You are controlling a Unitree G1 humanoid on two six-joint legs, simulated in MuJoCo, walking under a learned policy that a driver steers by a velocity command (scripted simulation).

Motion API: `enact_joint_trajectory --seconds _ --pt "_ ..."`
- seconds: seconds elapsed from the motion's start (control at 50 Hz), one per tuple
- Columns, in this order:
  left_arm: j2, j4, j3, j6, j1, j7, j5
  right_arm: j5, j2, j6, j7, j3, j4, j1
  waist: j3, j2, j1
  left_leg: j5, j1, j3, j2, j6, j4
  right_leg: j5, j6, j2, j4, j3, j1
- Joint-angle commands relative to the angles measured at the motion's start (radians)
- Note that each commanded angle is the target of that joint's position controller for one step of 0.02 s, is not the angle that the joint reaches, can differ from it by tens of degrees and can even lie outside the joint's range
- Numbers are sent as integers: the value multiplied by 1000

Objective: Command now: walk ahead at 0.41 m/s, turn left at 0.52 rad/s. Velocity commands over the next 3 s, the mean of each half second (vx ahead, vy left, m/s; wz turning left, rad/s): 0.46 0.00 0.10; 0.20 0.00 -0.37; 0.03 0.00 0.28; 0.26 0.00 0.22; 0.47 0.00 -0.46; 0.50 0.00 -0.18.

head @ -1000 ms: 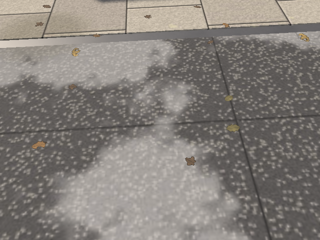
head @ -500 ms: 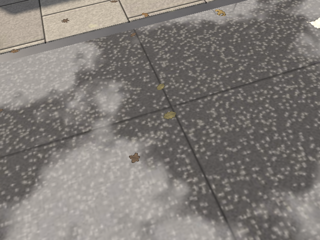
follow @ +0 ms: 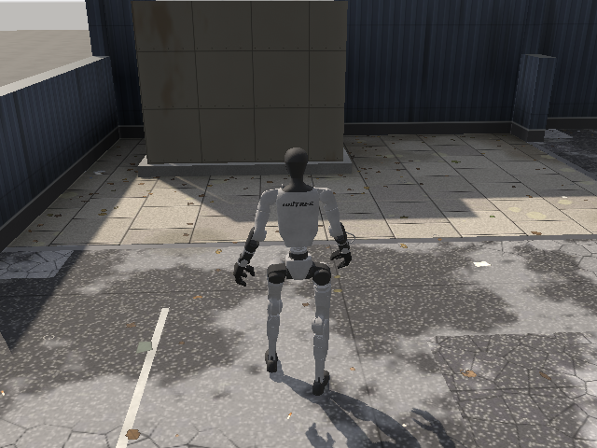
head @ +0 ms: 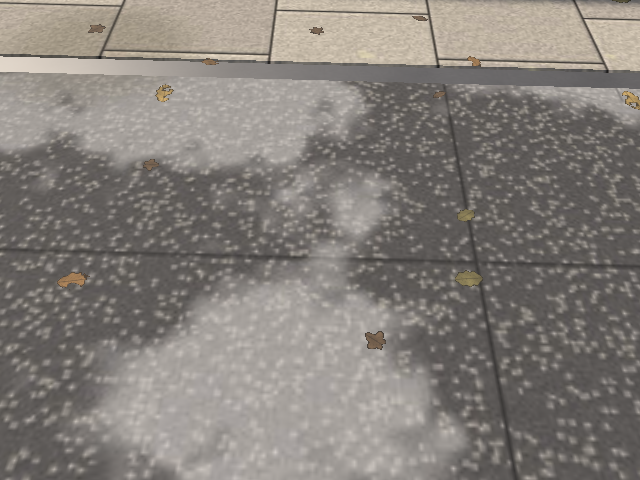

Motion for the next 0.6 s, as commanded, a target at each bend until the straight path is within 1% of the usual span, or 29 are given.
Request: enact_joint_trajectory --seconds 0.02,0.04,0.06,0.08,0.1,0.12,0.14,0.16,0.18,0.2,0.22,0.24,0.26,0.3,0.32,0.36,0.4,0.46,0.5,0.52,0.54,0.56,0.58,0.6 --pt "166 -57 36 -9 -56 -9 -17 -1 -77 -9 13 -11 -95 -83 46 -95 -26 -27 -19 38 -5 37 -39 -58 -168 -298 -97 154 -11" --pt "171 -56 35 -4 -72 -10 -24 -2 -82 -7 15 -14 -88 -54 42 -85 -52 -21 45 65 -24 56 -77 -39 -152 -291 -49 125 -35" --pt "172 -57 33 -1 -95 -10 -28 -5 -97 -6 13 -26 -65 19 14 -74 -99 -11 181 110 -73 77 -120 75 -128 -266 58 77 -93" --pt "143 -57 20 -1 -90 -11 -23 -2 -150 -3 5 -56 -24 151 -57 -37 -160 -17 387 127 -132 111 -143 252 -94 -213 274 13 -172" --pt "86 -83 -5 -4 -111 -9 8 10 -257 1 -12 -100 26 358 -127 125 -247 -77 628 -96 -29 184 -230 149 -19 -134 666 -40 -383" --pt "-9 -166 -35 -27 -111 -5 36 3 -381 -22 -14 -106 -9 330 -167 351 -161 -295 793 -711 199 357 -412 -360 45 44 1001 111 -790" --pt "96 -156 -19 -54 -163 -12 -13 -1 -275 -51 -2 -74 -33 295 -182 149 -203 -383 764 -789 267 372 -537 -303 26 16 1095 283 -888" --pt "126 -158 -12 -64 -170 -20 -43 -9 -208 -65 3 -50 -30 255 -102 147 -171 -302 700 -646 254 330 -524 -203 -10 -35 1077 279 -920" --pt "121 -131 -14 -65 -142 -17 -28 -9 -156 -70 3 -33 -37 199 -63 109 -137 -186 609 -511 209 284 -498 -109 -25 -84 1020 279 -874" --pt "115 -108 -13 -60 -124 -15 -5 -14 -122 -70 1 -21 -48 130 -37 92 -104 -58 515 -396 161 247 -497 -26 -23 -117 945 291 -799" --pt "108 -90 -13 -48 -95 -20 -2 -27 -109 -75 -4 -13 -55 94 -30 116 -75 53 448 -310 127 220 -516 39 -21 -135 909 295 -724" --pt "95 -75 -15 -36 -78 -24 -2 -33 -113 -83 -9 -14 -53 90 -34 115 -65 185 424 -250 108 209 -529 88 -15 -127 897 284 -689" --pt "83 -67 -18 -25 -73 -26 -3 -36 -120 -91 -13 -16 -46 101 -35 88 -62 306 422 -193 98 202 -535 126 -8 -122 880 279 -684" --pt "61 -73 -25 -11 -107 -24 -6 -37 -129 -102 -23 -18 -25 137 -13 51 -74 433 430 -106 83 182 -550 204 4 -102 807 287 -713" --pt "50 -84 -28 -10 -136 -23 -8 -37 -128 -104 -28 -17 -15 153 2 47 -85 461 434 -69 73 166 -559 248 6 -85 747 294 -723" --pt "30 -102 -35 -16 -190 -29 -15 -42 -127 -105 -39 -14 -7 162 27 56 -104 456 423 9 48 125 -578 354 1 -41 592 301 -692" --pt "12 -120 -44 -20 -247 -41 -16 -41 -137 -106 -47 -15 4 178 50 59 -125 440 433 50 53 96 -609 426 -11 -17 466 272 -661" --pt "-8 -150 -55 -23 -314 -62 -14 -32 -141 -99 -56 -18 34 220 85 39 -149 503 535 80 88 82 -604 424 -33 -1 355 253 -691" --pt "-10 -175 -58 -27 -347 -80 -13 -30 -149 -84 -64 -22 46 235 88 35 -152 635 621 101 111 76 -554 367 -53 18 307 222 -710" --pt "-4 -185 -56 -29 -347 -87 -7 -33 -160 -74 -72 -24 43 225 79 43 -140 810 643 118 110 68 -493 326 -65 45 291 189 -686" --pt "10 -190 -50 -29 -330 -92 -1 -35 -175 -62 -84 -28 38 220 48 69 -123 1019 666 127 107 57 -412 279 -76 80 296 147 -645" --pt "28 -183 -41 -28 -275 -94 2 -36 -188 -49 -97 -31 30 215 0 100 -94 1198 684 131 104 41 -309 235 -88 118 306 118 -581" --pt "63 -158 -25 -27 -153 -91 -1 -39 -202 -39 -106 -34 18 196 -68 124 -36 1277 661 128 99 28 -158 214 -106 142 310 120 -451" --pt "117 -130 -2 -27 -5 -76 0 -35 -213 -38 -107 -36 -1 151 -139 112 48 1216 564 135 73 10 52 304 -142 145 231 164 -237"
